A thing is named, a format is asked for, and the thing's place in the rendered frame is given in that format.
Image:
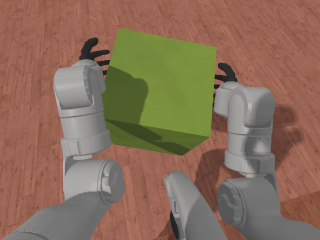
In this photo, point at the robot left upper arm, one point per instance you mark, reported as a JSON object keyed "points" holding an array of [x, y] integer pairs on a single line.
{"points": [[90, 188]]}

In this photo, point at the robot right upper arm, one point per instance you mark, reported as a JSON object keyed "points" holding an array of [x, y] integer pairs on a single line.
{"points": [[252, 206]]}

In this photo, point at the carton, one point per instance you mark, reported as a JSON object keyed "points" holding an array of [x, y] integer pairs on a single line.
{"points": [[159, 92]]}

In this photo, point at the robot right foot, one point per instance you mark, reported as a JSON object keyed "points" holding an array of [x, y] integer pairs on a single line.
{"points": [[174, 226]]}

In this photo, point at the robot left forearm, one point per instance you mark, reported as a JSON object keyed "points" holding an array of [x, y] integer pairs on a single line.
{"points": [[78, 92]]}

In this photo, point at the right robot thigh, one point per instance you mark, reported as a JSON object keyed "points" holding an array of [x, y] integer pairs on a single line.
{"points": [[197, 218]]}

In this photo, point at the robot right forearm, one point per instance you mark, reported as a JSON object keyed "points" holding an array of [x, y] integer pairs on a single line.
{"points": [[249, 112]]}

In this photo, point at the right robot hand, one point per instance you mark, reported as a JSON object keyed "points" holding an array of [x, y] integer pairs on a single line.
{"points": [[230, 76]]}

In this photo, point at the left robot hand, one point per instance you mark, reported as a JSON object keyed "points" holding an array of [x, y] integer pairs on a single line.
{"points": [[87, 55]]}

